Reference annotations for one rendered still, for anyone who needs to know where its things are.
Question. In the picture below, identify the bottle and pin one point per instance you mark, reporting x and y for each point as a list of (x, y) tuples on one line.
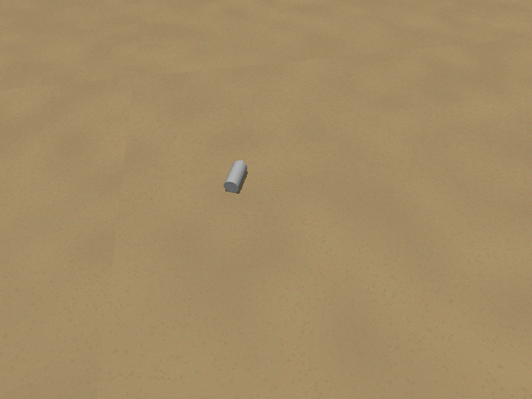
[(235, 176)]

